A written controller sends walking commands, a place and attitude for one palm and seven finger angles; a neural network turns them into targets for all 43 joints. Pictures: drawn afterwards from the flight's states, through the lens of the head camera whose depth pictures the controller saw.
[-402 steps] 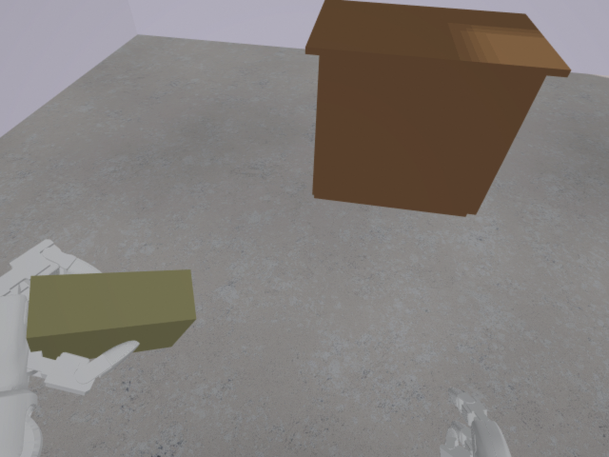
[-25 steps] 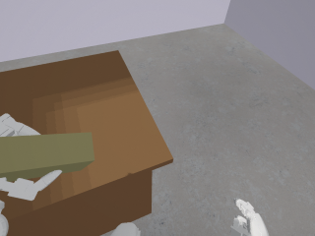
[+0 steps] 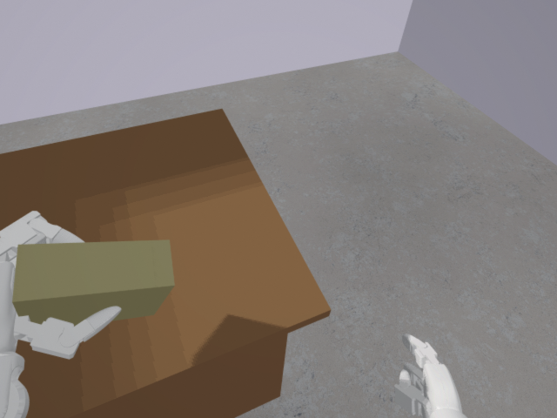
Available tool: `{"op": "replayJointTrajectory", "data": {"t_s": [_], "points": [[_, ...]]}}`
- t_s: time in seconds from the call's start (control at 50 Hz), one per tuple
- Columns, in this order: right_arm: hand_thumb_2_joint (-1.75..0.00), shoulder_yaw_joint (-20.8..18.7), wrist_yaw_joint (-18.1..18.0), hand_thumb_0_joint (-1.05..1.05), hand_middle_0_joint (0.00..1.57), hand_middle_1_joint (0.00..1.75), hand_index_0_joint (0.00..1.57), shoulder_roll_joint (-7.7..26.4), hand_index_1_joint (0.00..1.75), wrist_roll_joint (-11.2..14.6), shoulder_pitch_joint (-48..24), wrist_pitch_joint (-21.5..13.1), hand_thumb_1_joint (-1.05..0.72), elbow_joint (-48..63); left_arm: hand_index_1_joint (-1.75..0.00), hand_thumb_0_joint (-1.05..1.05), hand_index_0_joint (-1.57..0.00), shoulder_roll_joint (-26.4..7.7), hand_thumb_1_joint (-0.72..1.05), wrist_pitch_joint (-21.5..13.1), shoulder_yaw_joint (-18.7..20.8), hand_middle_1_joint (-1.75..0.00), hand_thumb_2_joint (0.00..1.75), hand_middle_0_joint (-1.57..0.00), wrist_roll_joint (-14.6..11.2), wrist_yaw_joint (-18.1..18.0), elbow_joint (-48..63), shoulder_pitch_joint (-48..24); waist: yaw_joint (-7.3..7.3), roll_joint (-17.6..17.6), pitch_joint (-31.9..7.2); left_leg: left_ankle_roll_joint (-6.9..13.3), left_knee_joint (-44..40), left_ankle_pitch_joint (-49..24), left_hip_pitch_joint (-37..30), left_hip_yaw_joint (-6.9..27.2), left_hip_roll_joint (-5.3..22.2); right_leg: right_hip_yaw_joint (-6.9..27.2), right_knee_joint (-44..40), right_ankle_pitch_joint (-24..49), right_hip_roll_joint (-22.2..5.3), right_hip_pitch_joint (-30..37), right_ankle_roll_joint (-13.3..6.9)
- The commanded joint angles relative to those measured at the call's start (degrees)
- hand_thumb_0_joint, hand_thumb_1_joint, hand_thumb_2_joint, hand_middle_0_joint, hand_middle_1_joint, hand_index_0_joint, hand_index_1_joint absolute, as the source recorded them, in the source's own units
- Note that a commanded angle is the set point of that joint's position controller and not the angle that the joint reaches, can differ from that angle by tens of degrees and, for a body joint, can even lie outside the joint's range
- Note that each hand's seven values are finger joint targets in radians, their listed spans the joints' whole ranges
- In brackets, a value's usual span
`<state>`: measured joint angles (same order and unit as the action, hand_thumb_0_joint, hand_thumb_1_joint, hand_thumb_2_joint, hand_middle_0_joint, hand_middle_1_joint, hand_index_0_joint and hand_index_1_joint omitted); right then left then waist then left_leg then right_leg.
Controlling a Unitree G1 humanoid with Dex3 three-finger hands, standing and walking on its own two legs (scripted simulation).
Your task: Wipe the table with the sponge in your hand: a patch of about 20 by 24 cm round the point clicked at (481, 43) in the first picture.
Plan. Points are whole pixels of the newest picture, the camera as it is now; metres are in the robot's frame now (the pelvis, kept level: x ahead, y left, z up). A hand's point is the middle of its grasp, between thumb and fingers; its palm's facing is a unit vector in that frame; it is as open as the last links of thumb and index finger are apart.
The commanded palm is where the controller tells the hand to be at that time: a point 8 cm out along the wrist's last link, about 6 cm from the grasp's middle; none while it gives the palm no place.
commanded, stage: come to a stop and stand still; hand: left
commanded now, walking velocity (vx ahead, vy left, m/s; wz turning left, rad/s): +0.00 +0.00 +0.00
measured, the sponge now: (121, 284) +0.23 +0.20 +0.13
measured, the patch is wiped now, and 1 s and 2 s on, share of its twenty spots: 0.00 0.00 0.00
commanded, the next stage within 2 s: look again from close up in 0.90 s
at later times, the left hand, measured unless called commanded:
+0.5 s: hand (35, 282) +0.22 +0.29 +0.14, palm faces +0.28 -0.86 -0.43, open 9.5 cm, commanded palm +0.16 +0.33 +0.17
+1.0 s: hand (5, 270) +0.22 +0.32 +0.16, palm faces +0.38 -0.84 -0.39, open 9.5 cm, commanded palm +0.16 +0.34 +0.17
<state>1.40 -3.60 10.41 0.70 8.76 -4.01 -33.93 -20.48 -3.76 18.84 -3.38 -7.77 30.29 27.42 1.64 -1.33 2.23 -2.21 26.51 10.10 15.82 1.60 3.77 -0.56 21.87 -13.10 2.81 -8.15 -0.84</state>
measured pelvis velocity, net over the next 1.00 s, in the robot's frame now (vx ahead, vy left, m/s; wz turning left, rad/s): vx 0.00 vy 0.06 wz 0.00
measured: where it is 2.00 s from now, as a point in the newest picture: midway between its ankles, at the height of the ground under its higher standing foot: outside the picture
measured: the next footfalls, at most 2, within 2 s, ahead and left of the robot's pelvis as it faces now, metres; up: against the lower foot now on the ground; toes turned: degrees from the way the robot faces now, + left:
none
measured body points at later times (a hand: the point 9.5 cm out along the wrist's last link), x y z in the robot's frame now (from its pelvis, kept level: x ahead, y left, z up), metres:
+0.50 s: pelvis -0.01 +0.05 +0.00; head +0.03 +0.09 +0.44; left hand +0.20 +0.34 +0.16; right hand +0.15 -0.19 -0.07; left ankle +0.04 +0.14 -0.74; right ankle -0.02 -0.11 -0.74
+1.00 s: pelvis +0.00 +0.06 +0.00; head +0.04 +0.10 +0.44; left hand +0.19 +0.36 +0.18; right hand +0.20 -0.14 -0.07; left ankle +0.04 +0.14 -0.74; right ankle -0.02 -0.11 -0.74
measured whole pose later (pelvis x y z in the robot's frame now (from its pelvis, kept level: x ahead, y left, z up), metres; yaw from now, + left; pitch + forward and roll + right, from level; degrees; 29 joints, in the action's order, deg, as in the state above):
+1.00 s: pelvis +0.00 +0.06 +0.00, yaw +0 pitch -1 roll -2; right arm 1.9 -1.8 9.8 0.5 9.2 -8.0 -32.5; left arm -22.4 -12.4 20.9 -0.9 -5.9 29.8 23.7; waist 2.5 2.4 5.4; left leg 3.3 28.1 11.2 16.2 -1.3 -1.1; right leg 0.9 21.5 -13.1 -2.5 -7.6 2.7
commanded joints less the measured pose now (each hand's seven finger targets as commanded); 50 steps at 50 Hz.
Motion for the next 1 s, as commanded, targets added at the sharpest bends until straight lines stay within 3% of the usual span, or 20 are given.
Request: {"op": "replayJointTrajectory", "data": {"t_s": [0.0,0.08,0.1,0.12,0.14,0.16,0.18,0.22,0.24,0.3,0.32,0.34,0.38,0.44,0.54,0.58,0.7,0.74,0.88,0.98], "points": [[-0.9,-3.2,-1.2,0.0,0.2,0.3,0.2,7.0,0.3,0.3,-4.8,-2.8,-0.9,9.2,-1.6,0.0,-1.2,-9.0,0.1,-4.0,6.2,-1.6,1.3,-1.2,-0.4,-1.7,12.1,-5.2,-1.3,-2.3,-7.7,1.7,-4.9,-2.4,-4.7,-0.8,0.0,2.7,-6.0,8.2,-3.7,0.2,1.1],[-0.9,-3.5,-1.3,0.0,0.2,0.3,0.2,7.4,0.3,0.4,-4.9,-2.4,-0.9,9.6,-1.6,0.0,-1.2,-8.8,0.1,-4.3,6.2,-1.6,1.3,-1.2,-0.1,-2.1,11.2,-4.5,-1.29,-3.4,-6.3,1.9,-6.2,0.7,-4.3,-0.5,-0.5,2.9,-7.2,5.8,-3.9,0.4,0.7],[-0.9,-4.5,-1.3,0.0,0.2,0.3,0.2,9.9,0.3,-1.6,3.2,-5.4,-0.9,9.8,-1.6,0.0,-1.2,-56.5,0.1,-11.4,39.3,-1.6,1.3,-1.2,8.6,-0.5,22.6,-63.4,0.79,11.6,5.1,3.9,4.5,-6.7,2.7,-2.3,0.6,6.9,-12.5,12.6,-8.9,-13.1,4.4],[-0.9,-2.1,-0.6,0.0,0.2,0.3,0.2,3.3,0.3,-0.1,-0.5,-5.4,-0.9,5.6,-1.6,0.0,-1.2,-21.1,0.1,-9.5,16.3,-1.6,1.3,-1.2,3.9,2.1,-9.6,-32.6,-0.81,13.1,-7.2,4.4,2.0,-10.6,-5.3,-2.3,-5.2,6.2,-6.1,16.0,-10.0,-7.4,-1.5],[-0.9,-5.6,-0.4,0.0,0.2,0.3,0.2,7.9,0.3,1.2,-1.3,-5.8,-0.9,8.5,-1.6,0.0,-1.2,-12.9,0.1,-7.9,11.0,-1.6,1.3,-1.2,1.2,2.2,-13.7,-19.6,1.29,-2.0,-9.2,2.6,0.1,-12.2,-11.5,-4.1,-3.1,8.5,-3.3,20.9,-7.8,-6.3,-1.6],[-0.9,-5.8,0.2,0.0,0.2,0.3,0.2,9.5,0.3,0.5,0.4,-5.9,-0.9,9.8,-1.6,0.0,-1.2,-11.9,0.1,-9.5,7.7,-1.6,1.3,-1.2,1.1,3.4,-6.5,-17.7,1.25,-4.5,-9.9,2.8,0.5,-10.1,-8.7,-4.1,-1.3,8.7,-1.7,19.2,-7.8,-4.1,0.7],[-0.9,-5.6,1.3,0.0,0.2,0.3,0.2,9.3,0.3,0.8,-0.8,-6.0,-0.9,10.1,-1.6,0.0,-1.2,-11.0,0.1,-10.0,6.5,-1.6,1.3,-1.2,0.2,3.5,-1.4,-13.2,1.63,-3.5,-10.2,3.1,0.0,-9.6,-7.4,-3.7,-1.0,8.0,-1.7,17.4,-8.0,-1.6,1.9],[-0.9,-5.1,2.6,0.0,0.2,0.3,0.2,8.7,0.3,0.9,-2.0,-6.5,-0.9,10.8,-1.6,0.0,-1.2,-9.1,0.1,-10.4,3.9,-1.6,1.3,-1.2,0.2,3.3,4.2,-6.7,1.79,0.9,-10.4,3.1,-0.5,-7.5,-6.6,-3.3,-1.5,7.3,-2.8,11.8,-7.6,-1.4,1.8],[-0.9,-4.8,2.7,0.0,0.2,0.3,0.2,8.3,0.3,1.2,-3.0,-6.7,-0.9,10.5,-1.6,0.0,-1.2,-7.4,0.1,-10.1,2.5,-1.6,1.3,-1.2,-0.3,3.0,5.1,-3.6,1.32,0.9,-10.5,3.2,-1.5,-5.5,-7.4,-2.4,-0.9,6.5,-2.6,7.3,-7.2,-2.3,0.8],[-0.9,-4.5,1.4,0.0,0.2,0.3,0.2,8.8,0.3,0.3,-3.1,-6.9,-0.9,11.1,-1.6,0.0,-1.2,-12.8,0.1,-10.9,8.2,-1.6,1.3,-1.2,0.3,2.0,8.7,-5.0,0.69,4.9,-6.3,3.0,-3.8,4.4,-4.6,-0.6,-0.7,6.4,-5.8,-5.2,-6.5,-6.0,0.0],[-0.9,-4.4,1.0,0.0,0.2,0.3,0.2,8.7,0.3,0.2,-3.2,-7.0,-0.9,11.3,-1.6,0.0,-1.2,-13.7,0.1,-11.4,9.5,-1.6,1.3,-1.2,0.4,1.8,9.0,-5.5,0.5,4.7,-5.5,3.2,-4.4,6.2,-4.8,-0.3,-0.6,6.3,-6.2,-7.6,-6.1,-7.3,-0.1],[-0.9,-4.2,0.3,0.0,0.2,0.3,0.2,9.0,0.3,0.0,-4.1,-6.8,-0.9,10.7,-1.6,0.0,-1.2,-17.1,0.1,-11.8,12.9,-1.6,1.3,-1.2,0.6,1.1,10.8,-7.4,0.38,2.3,-5.1,3.3,-6.1,8.2,-4.4,0.8,-0.1,5.4,-5.4,-8.6,-5.5,-7.4,0.1],[-0.9,-4.2,-0.4,0.0,0.2,0.3,0.2,8.6,0.3,0.0,-3.3,-7.0,-0.9,11.2,-1.6,0.0,-1.2,-15.6,0.1,-13.0,12.8,-1.6,1.3,-1.2,0.7,1.0,12.1,-9.6,0.02,-4.0,-5.4,4.5,-9.3,11.9,-0.8,3.3,1.4,3.6,-1.6,-5.3,-4.5,-2.5,0.1],[-0.9,-4.0,-0.5,0.0,0.2,0.3,0.2,8.1,0.3,0.1,-3.1,-8.1,-0.9,10.6,-1.6,0.0,-1.2,-15.8,0.1,-14.1,13.3,-1.6,1.3,-1.2,1.3,0.8,13.0,-10.7,0.2,-9.3,-7.0,5.3,-10.6,13.1,0.9,4.2,2.7,1.7,2.0,-0.9,-4.2,2.0,0.3],[-0.9,-3.9,0.6,0.0,0.2,0.3,0.2,8.0,0.3,0.0,-1.2,-9.9,-0.9,8.7,-1.6,0.0,-1.2,-9.8,0.1,-14.1,8.4,-1.6,1.3,-1.2,1.5,1.1,11.0,-6.5,-0.2,-5.3,-9.0,4.4,-7.4,2.3,-4.0,3.5,2.6,1.2,0.5,4.1,-4.9,1.1,0.2],[-0.9,-4.1,1.1,0.0,0.2,0.3,0.2,8.5,0.3,-0.3,-0.2,-9.8,-0.9,8.1,-1.6,0.0,-1.2,-9.0,0.1,-13.9,7.1,-1.6,1.3,-1.2,2.0,1.3,11.2,-7.3,-0.45,-3.9,-9.0,4.2,-6.6,-2.4,-4.7,3.8,2.9,1.0,0.3,6.1,-5.1,0.9,0.4],[-0.9,-4.0,1.3,0.0,0.2,0.3,0.2,8.2,0.3,-0.4,-0.7,-8.5,-0.9,7.9,-1.6,0.0,-1.2,-10.2,0.1,-13.4,7.5,-1.6,1.3,-1.2,2.4,1.1,12.1,-9.2,-0.47,-5.0,-10.0,2.7,-5.6,-10.6,-7.0,3.8,3.4,0.0,0.8,7.1,-5.3,0.9,0.4],[-0.9,-3.6,1.1,0.0,0.2,0.3,0.2,7.6,0.3,-0.3,-2.1,-8.1,-0.9,8.1,-1.6,0.0,-1.2,-11.4,0.1,-13.1,9.2,-1.6,1.3,-1.2,2.2,0.8,12.2,-8.2,-0.23,-5.8,-10.2,2.0,-6.4,-10.2,-8.1,3.5,3.4,-0.4,1.3,5.7,-4.7,0.2,0.5],[-0.9,-3.6,0.9,0.0,0.2,0.3,0.2,7.8,0.3,-0.1,-1.5,-7.0,-0.9,9.1,-1.6,0.0,-1.2,-10.0,0.1,-12.7,7.7,-1.6,1.3,-1.2,1.6,1.0,13.3,-7.9,-0.52,-7.2,-9.6,2.1,-7.1,-5.8,-6.4,3.6,3.8,-0.7,0.2,5.0,-5.0,1.7,0.4],[-0.9,-3.6,0.7,0.0,0.2,0.3,0.2,8.0,0.3,0.2,-1.6,-6.5,-0.9,9.2,-1.6,0.0,-1.2,-9.3,0.1,-11.8,6.9,-1.6,1.3,-1.2,1.7,0.7,10.5,-7.3,-0.65,-4.6,-8.5,3.1,-7.3,0.3,-4.4,3.1,2.9,0.0,-1.8,5.7,-5.5,2.4,0.4]]}}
